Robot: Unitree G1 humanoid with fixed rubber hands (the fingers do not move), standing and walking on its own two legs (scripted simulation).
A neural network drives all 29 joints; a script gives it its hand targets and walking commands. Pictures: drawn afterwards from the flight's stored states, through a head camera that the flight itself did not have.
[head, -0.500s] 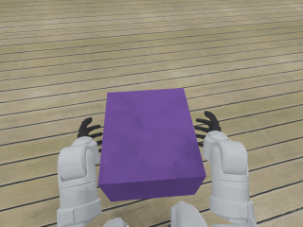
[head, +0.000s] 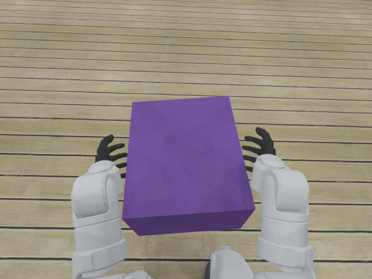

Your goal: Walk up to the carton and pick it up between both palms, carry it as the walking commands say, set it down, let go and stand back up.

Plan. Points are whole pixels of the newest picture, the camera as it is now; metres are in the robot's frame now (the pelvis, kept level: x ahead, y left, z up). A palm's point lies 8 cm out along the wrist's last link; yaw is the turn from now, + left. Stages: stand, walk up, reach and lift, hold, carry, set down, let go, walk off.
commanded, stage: carry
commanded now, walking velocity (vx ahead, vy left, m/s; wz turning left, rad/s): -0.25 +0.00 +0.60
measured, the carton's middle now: (185, 163) +0.36 -0.02 +0.00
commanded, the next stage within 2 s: none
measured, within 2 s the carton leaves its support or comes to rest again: neither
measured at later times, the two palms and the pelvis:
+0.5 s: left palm out of the picture +0.09 +0.18 +0.10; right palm (276, 250) +0.14 -0.13 +0.11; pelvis -0.18 -0.03 +0.01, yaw +11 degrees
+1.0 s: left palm out of the picture -0.04 +0.15 +0.10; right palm out of the picture +0.03 -0.16 +0.10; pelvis -0.29 -0.07 +0.00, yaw +12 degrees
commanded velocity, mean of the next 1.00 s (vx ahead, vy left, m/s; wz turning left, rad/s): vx -0.01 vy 0.00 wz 0.04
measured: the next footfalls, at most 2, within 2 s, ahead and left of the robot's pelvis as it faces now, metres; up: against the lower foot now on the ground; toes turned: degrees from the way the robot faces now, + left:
right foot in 0.22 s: -0.03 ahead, -0.12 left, +0.00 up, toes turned +2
left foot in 0.46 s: -0.13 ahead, +0.11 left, +0.00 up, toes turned +14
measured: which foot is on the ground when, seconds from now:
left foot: down 0.00-0.24, up 0.26-0.44, down 0.46-1.00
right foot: up 0.00-0.20, down 0.22-0.84, up 0.86-0.96, down 0.98-1.00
